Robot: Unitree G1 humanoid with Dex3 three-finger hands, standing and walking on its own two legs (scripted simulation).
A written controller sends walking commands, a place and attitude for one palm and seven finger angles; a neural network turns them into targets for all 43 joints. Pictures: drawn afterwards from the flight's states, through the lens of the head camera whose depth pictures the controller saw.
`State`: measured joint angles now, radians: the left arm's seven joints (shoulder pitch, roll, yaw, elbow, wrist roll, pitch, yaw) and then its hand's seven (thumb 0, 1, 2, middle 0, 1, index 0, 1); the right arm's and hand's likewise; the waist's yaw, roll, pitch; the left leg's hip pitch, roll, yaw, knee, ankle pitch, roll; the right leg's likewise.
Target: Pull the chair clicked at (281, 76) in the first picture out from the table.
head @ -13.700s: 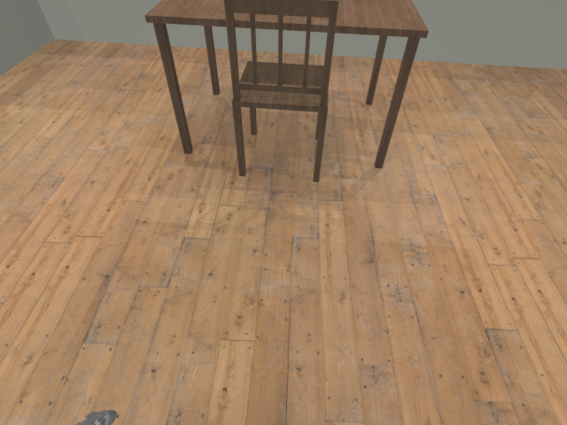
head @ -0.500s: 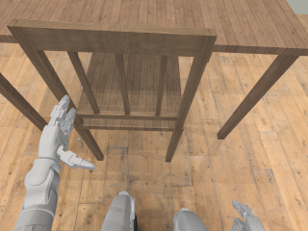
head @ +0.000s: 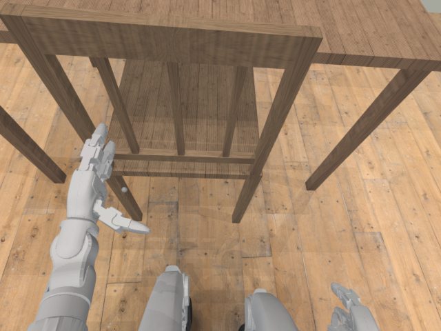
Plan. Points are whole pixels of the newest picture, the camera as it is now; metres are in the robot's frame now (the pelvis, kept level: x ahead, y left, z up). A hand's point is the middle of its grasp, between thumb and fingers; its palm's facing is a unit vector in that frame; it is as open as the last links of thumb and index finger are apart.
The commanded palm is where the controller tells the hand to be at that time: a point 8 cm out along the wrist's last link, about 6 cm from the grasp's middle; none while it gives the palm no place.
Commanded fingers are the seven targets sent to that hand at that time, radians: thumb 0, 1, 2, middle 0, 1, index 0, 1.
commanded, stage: push the fingers through the gap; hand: left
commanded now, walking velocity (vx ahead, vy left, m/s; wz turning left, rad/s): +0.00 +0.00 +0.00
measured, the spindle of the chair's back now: (177, 115) +0.50 +0.11 +0.03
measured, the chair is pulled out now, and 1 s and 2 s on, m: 0.00 0.00 0.00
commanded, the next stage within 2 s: hook a spindle and tug to test in 1.46 s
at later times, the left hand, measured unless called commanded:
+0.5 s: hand (120, 153) +0.41 +0.20 +0.02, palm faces +0.06 -1.00 -0.06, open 16.9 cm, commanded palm +0.40 +0.23 +0.02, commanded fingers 0.00 -0.50 0.30 -0.06 -0.08 -0.06 -0.08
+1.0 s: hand (126, 133) +0.46 +0.20 +0.02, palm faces +0.05 -1.00 -0.04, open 16.9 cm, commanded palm +0.44 +0.23 +0.03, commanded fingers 0.00 -0.50 0.30 -0.06 -0.08 -0.06 -0.08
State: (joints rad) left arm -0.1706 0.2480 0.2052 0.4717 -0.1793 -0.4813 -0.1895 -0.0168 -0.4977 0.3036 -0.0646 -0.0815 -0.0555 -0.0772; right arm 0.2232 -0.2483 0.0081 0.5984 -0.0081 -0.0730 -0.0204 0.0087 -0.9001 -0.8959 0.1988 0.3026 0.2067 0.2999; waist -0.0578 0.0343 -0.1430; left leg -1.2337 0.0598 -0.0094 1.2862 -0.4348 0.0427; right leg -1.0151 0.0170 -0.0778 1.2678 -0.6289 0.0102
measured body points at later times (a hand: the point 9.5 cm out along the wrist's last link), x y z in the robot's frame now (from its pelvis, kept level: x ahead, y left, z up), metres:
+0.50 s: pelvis +0.00 -0.01 -0.01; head +0.12 +0.02 +0.43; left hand +0.40 +0.25 +0.03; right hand +0.11 -0.27 -0.11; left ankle +0.09 +0.09 -0.62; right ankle -0.01 -0.14 -0.62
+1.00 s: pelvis +0.01 -0.01 -0.01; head +0.14 +0.01 +0.42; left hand +0.45 +0.25 +0.03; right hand +0.07 -0.28 -0.12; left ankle +0.09 +0.09 -0.62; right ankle -0.01 -0.14 -0.62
